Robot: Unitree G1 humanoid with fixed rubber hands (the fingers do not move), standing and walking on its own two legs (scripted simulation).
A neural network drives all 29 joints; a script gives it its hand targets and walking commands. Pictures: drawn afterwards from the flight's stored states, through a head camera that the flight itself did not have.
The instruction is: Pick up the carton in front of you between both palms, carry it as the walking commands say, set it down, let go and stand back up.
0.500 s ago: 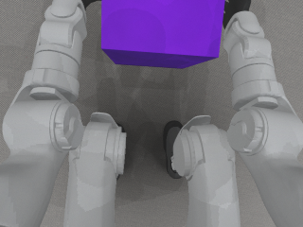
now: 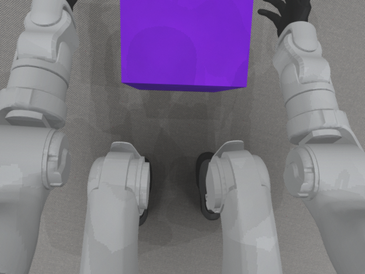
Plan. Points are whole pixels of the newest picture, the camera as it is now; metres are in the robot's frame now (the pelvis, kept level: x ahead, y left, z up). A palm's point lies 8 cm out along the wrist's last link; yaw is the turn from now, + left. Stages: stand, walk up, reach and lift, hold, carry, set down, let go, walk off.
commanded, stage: set down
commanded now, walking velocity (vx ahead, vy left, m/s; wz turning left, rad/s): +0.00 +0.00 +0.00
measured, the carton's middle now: (181, 41) +0.53 -0.01 -0.25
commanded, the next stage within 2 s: let go in 0.86 s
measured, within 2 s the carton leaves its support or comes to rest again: neither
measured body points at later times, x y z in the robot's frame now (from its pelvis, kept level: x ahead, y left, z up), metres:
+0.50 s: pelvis +0.01 +0.00 +0.14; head +0.34 +0.01 +0.44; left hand +0.57 +0.20 +0.02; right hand +0.54 -0.20 +0.02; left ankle +0.10 +0.11 -0.34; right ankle +0.11 -0.11 -0.34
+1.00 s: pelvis +0.04 +0.00 +0.27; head +0.34 +0.01 +0.61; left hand +0.55 +0.21 +0.16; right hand +0.53 -0.20 +0.16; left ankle +0.10 +0.11 -0.34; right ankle +0.11 -0.11 -0.34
